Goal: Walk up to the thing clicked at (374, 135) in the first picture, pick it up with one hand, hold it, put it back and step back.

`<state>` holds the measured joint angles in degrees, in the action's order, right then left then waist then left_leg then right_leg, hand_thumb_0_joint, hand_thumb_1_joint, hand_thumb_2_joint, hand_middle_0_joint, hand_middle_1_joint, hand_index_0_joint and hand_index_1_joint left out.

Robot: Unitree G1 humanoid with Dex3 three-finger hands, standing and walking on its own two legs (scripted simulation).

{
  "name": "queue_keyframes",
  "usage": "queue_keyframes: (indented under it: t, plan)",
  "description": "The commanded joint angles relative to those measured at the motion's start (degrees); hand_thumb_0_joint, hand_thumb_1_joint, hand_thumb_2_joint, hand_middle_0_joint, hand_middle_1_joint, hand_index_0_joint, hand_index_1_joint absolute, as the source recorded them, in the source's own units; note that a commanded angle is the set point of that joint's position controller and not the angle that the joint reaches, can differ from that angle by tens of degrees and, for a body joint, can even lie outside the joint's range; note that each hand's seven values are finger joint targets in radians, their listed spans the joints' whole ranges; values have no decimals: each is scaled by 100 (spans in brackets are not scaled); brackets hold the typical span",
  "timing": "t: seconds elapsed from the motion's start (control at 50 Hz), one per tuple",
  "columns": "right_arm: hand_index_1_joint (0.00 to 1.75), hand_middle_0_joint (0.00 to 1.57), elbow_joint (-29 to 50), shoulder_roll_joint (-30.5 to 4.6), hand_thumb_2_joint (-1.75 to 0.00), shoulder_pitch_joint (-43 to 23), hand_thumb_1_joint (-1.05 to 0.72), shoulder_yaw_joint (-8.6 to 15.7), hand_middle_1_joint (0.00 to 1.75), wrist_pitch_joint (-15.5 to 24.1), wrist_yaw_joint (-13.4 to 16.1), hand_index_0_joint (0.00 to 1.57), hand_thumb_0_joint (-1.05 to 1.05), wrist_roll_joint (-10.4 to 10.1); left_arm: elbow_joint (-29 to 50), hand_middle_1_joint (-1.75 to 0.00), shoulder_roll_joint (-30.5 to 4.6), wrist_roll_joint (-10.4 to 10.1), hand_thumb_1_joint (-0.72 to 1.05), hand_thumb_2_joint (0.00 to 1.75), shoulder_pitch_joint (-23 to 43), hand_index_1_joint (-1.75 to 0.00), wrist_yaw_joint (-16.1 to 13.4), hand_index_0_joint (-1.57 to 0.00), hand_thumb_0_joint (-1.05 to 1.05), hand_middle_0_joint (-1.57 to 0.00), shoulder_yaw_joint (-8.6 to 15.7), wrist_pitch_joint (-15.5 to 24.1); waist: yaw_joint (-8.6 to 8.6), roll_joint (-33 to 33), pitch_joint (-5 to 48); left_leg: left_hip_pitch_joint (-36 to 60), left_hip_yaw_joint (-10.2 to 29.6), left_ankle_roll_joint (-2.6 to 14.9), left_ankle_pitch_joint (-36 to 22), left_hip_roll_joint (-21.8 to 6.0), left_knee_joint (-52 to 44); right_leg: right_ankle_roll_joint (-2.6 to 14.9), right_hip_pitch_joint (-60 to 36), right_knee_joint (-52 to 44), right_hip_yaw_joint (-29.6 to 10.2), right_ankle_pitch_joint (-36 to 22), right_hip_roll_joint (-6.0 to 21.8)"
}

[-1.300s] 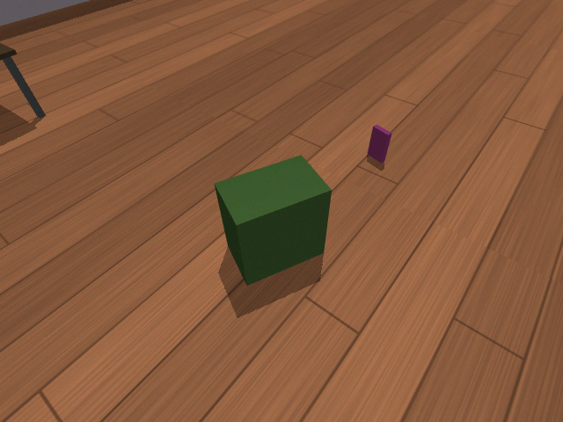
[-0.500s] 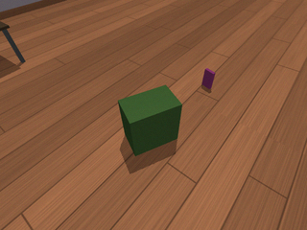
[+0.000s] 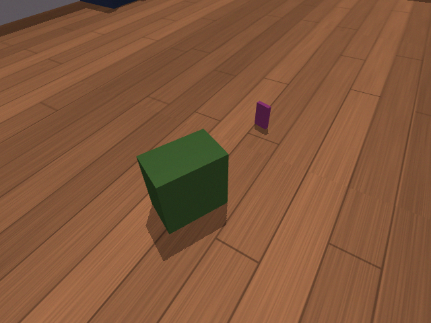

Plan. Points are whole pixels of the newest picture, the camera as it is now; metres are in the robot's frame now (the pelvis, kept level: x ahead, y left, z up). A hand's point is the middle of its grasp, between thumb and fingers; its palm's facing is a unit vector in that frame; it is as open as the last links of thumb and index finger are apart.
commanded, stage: walk up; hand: left
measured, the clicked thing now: (262, 115) +1.63 -0.34 -0.68
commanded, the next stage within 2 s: none
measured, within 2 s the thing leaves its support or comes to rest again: neither
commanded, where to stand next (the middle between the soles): +1.28 -0.43 m, yaw -19 degrees
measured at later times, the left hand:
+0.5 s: hand (163, 285) +0.26 +0.14 -0.14, palm faces -0.17 -0.93 -0.33, open 7.4 cm
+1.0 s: hand (191, 157) +0.66 +0.09 -0.14, palm faces -0.36 -0.87 -0.34, open 7.4 cm
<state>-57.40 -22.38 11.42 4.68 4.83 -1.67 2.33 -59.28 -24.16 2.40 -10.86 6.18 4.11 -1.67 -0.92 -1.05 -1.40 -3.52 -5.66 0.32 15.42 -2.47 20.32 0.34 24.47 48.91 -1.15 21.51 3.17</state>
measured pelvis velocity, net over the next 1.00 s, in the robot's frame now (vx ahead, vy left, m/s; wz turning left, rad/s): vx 0.47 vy -0.13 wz -0.31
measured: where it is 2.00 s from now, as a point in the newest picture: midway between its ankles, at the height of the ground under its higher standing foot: (270, 200)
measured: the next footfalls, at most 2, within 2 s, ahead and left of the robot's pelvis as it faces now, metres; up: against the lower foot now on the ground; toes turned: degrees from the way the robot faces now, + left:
right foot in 0.16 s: +0.20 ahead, -0.22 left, +0.00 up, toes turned -11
left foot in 0.66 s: +0.49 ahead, -0.02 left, +0.00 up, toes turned -8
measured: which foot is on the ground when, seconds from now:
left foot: down 0.00-0.20, up 0.22-0.64, down 0.66-1.00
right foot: up 0.00-0.14, down 0.16-0.70, up 0.72-1.00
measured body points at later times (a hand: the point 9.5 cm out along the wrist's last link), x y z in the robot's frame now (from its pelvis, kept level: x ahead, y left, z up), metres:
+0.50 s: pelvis +0.19 -0.12 +0.00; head +0.20 -0.13 +0.45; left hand +0.27 +0.19 -0.12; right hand +0.22 -0.45 -0.12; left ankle +0.33 +0.02 -0.69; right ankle +0.16 -0.21 -0.74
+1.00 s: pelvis +0.47 -0.13 +0.00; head +0.50 -0.12 +0.45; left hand +0.68 +0.14 -0.11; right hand +0.41 -0.45 -0.10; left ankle +0.45 -0.01 -0.74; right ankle +0.53 -0.32 -0.69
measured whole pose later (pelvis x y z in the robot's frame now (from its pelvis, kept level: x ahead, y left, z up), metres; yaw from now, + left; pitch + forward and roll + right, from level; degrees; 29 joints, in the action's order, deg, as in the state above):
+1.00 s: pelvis +0.47 -0.13 +0.00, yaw -18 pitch -2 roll +0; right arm -49.4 -22.4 19.4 3.0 5.8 -2.8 0.5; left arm -48.8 -26.1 -0.2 -12.2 4.7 3.0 2.2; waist -2.0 -3.0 -4.6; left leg -2.5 -9.7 0.6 17.8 -2.4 22.9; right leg 0.3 31.4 49.0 -3.0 11.8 3.3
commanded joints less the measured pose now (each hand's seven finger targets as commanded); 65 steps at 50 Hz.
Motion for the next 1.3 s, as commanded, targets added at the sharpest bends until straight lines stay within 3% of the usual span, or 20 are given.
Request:
queue_keyframes:
  t: [0.0, 0.1, 0.16, 0.18, 0.2, 0.22, 0.32, 0.58, 0.64, 0.66, 0.68, 0.7, 0.78, 0.84, 1.04, 1.12, 1.14, 1.16, 1.18, 1.28]
  plan:
    - [30, 20, 647, -1796, -90, -609, -90, 461, 30, 155, 46, 20, 0, 34, 832, -30, -1025, -81, 90, 90, 530, -30, 181, -20, 0, -20, 319, 253, 117, 1032, -363, -94, 904, 989, 1555, -1654, -1309, -71, 707, -410, -75, -363, 550]
    - [30, 20, 685, -1775, -90, -652, -90, 435, 30, 95, -15, 20, 0, 34, 732, -30, -1059, -58, 90, 90, 285, -30, 166, -20, 0, -20, 384, 318, 254, 768, -265, -1123, -47, 736, 1438, -1249, -374, -9, -999, -1063, 665, -957, 213]
    - [30, 20, 724, -1323, -90, -510, -90, 220, 30, -12, -6, 20, 0, 33, 238, -30, -1565, -47, 90, 90, -1662, -30, -85, -20, 0, -20, 660, 424, 1274, -1217, 460, -2286, -491, 432, 645, -521, 3228, 237, -3098, -1649, 362, 19, -173]
    - [30, 20, 947, -800, -90, -434, -90, 27, 30, -17, -39, 20, 0, -40, 270, -30, -2093, -28, 90, 90, -1951, -30, -202, -20, 0, -20, 786, 458, 1279, -2688, 172, -3728, -487, 171, 1897, 287, 4838, 546, -3163, -3150, -1983, 2199, 913]
    - [30, 20, 1048, -1308, -90, -359, -90, 108, 30, -39, -61, 20, 0, -100, 520, -30, -2320, -168, 90, 90, -1430, -30, -182, -20, 0, -20, 741, 469, 934, -1933, 40, -3704, 339, 64, 1702, 177, 5145, 1067, -2441, -4440, -4248, 3362, 1772]
    - [30, 20, 944, -1658, -90, -406, -90, 222, 30, -46, -42, 20, 0, -70, 746, -30, -2404, -233, 90, 90, -800, -30, -185, -20, 0, -20, 722, 461, 658, -1223, -385, -3430, 614, 56, 1442, -181, 5150, 1274, -1619, -4538, -4574, 3646, 1985]
    - [30, 20, 521, -1498, -90, 462, -90, 239, 30, -144, -149, 20, 0, -192, 960, -30, -1627, -255, 90, 90, -179, -30, -308, -20, 0, -20, 466, 630, 79, -774, -230, -2507, 719, 182, -50, -613, 4219, 770, -958, -3877, -1856, 1409, 827]
    - [30, 20, 1238, -1162, -90, -803, -90, 252, 30, 89, -282, 20, 0, -62, 1288, -30, -1480, -195, 90, 90, -783, -30, -334, -20, 0, -20, 394, 754, 495, -342, -408, -2410, 366, -33, -694, -378, 1312, 1064, -1730, -3321, -1048, -870, 824]
    - [30, 20, 891, -1325, -90, 537, -90, 379, 30, 155, -188, 20, 0, -43, 1399, -30, -1372, -189, 90, 90, -548, -30, -369, -20, 0, -20, 312, 731, -261, 70, 320, -224, 127, 189, -680, 28, 732, 753, -1259, -1457, -525, -2634, 472]
    - [30, 20, 671, -1725, -90, 1585, -90, 529, 30, 205, -107, 20, 0, 58, 1451, -30, -1033, -224, 90, 90, -760, -30, -401, -20, 0, -20, 199, 710, -660, 938, 987, 1228, 897, 510, -63, -488, 518, 501, -415, 347, -227, -2474, 42]
    - [30, 20, 737, -2107, -90, 1887, -90, 650, 30, 239, -44, 20, 0, 120, 1454, -30, -482, -333, 90, 90, -1208, -30, -415, -20, 0, -20, 35, 686, -599, 2110, 1448, 2389, 3247, 831, 708, -1970, 210, 221, 1040, 1527, -225, 558, -773]
    - [30, 20, 837, -2297, -90, 1534, -90, 695, 30, 211, -43, 20, 0, -87, 1335, -30, -1135, -333, 90, 90, -1380, -30, -502, -20, 0, -20, 140, 640, -443, 1553, 1340, 2197, 4628, 1394, 1529, -2502, -531, 359, 1516, 2024, -511, 845, -817]
    - [30, 20, 1112, -1558, -90, 676, -90, 351, 30, 201, 7, 20, 0, -232, 1137, -30, -1218, -365, 90, 90, -804, -30, -411, -20, 0, -20, 148, 706, -128, 644, -119, -42, 1683, 828, -1311, -1526, -509, 227, 859, 1686, -729, -403, -83]
    - [30, 20, 1152, -1497, -90, 756, -90, 293, 30, 263, -1, 20, 0, -260, 1155, -30, -1051, -355, 90, 90, -898, -30, -289, -20, 0, -20, 138, 587, -16, 825, -41, -145, 898, 894, -2176, -1284, -438, 96, 658, 1414, -490, -693, -123]
    - [30, 20, 1268, -1643, -90, 768, -90, 325, 30, 112, -23, 20, 0, -213, 1586, -30, -828, -190, 90, 90, 583, -30, -73, -20, 0, -20, 119, 536, -240, 795, -233, -7, 105, 881, -1830, -1176, -365, 183, -16, -1673, 510, -1826, -95]
    - [30, 20, 1357, -1447, -90, 843, -90, 221, 30, 60, 37, 20, 0, -171, 1167, -30, -1183, -174, 90, 90, -517, -30, -202, -20, 0, -20, 318, 593, 448, -132, 539, -498, -163, 605, -2390, -932, 1775, 445, -2123, -1937, 513, -1505, -323]
    - [30, 20, 1358, -1199, -90, 1152, -90, 120, 30, 62, 28, 20, 0, -170, 1030, -30, -1492, -168, 90, 90, -1280, -30, -290, -20, 0, -20, 466, 619, 761, -823, 1091, -1120, -164, 466, -1614, -541, 3164, 514, -3149, -2120, -311, -650, 84]
    - [30, 20, 1445, -802, -90, 1544, -90, -28, 30, 36, -6, 20, 0, -234, 1119, -30, -1931, -154, 90, 90, -1536, -30, -371, -20, 0, -20, 571, 660, 720, -1878, 1387, -2354, -96, 244, 1216, 197, 4316, 985, -3951, -2719, -2904, -66, 1618]
    - [30, 20, 1323, -1487, -90, 1325, -90, 138, 30, -29, 39, 20, 0, -256, 1126, -30, -2056, -266, 90, 90, -1372, -30, -375, -20, 0, -20, 570, 642, 776, -1409, 1113, -2951, 406, 210, 1609, 252, 4815, 1518, -3844, -3234, -4219, 160, 1973]
    - [30, 20, 1025, -1211, -90, 1205, -90, 69, 30, -113, 4, 20, 0, -304, 1317, -30, -1318, -331, 90, 90, -414, -30, -482, -20, 0, -20, 333, 715, 117, -396, -70, -2334, 961, 240, 316, -316, 4419, 898, -1502, -3323, -1395, -1717, 961]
